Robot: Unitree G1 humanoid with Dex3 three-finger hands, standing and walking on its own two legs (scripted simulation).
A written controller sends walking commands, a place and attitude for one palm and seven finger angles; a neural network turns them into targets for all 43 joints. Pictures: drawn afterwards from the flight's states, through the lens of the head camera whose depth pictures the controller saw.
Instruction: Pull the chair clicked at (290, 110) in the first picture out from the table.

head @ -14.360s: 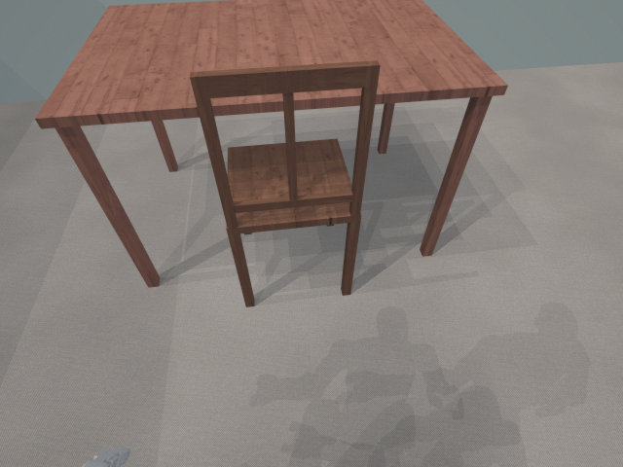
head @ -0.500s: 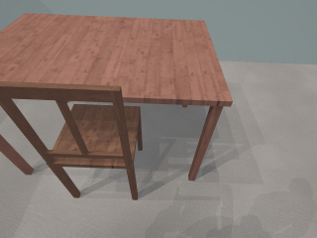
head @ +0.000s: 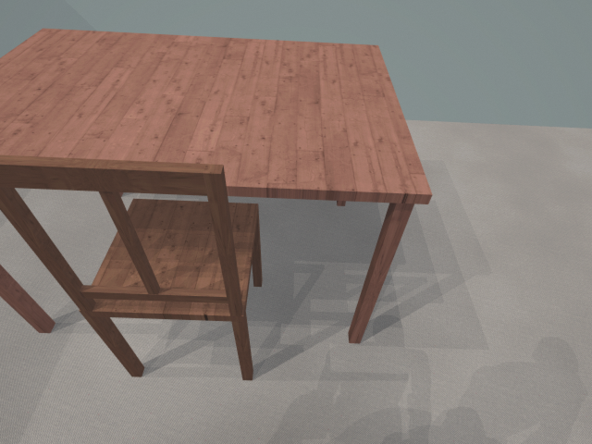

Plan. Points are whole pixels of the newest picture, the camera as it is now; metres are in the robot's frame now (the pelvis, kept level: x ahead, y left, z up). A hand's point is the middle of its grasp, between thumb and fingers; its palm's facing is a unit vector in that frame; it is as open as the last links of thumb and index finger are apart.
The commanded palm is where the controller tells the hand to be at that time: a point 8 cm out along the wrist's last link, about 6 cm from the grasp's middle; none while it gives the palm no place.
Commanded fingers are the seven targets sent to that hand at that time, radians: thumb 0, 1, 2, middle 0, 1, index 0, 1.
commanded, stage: shuffle to correct the standing spot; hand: left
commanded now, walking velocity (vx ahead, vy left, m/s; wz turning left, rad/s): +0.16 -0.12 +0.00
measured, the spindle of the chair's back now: (134, 247) +0.47 +0.35 -0.09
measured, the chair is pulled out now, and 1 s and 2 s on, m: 0.00 0.00 0.00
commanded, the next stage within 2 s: come to a stop and stand still in 0.02 s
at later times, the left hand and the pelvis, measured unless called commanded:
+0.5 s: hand out of the picture +0.03 +0.11 -0.18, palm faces +0.10 -0.98 -0.15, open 7.4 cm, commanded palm none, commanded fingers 0.00 0.90 0.90 -0.20 -0.30 -0.20 -0.30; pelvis +0.06 -0.03 -0.01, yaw +1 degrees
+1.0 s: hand out of the picture +0.05 +0.15 -0.18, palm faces +0.01 -0.98 -0.20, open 7.3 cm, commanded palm none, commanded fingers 0.00 0.90 0.90 -0.20 -0.30 -0.20 -0.30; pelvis +0.02 -0.02 +0.00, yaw +0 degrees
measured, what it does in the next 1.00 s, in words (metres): steps on the spot: right foot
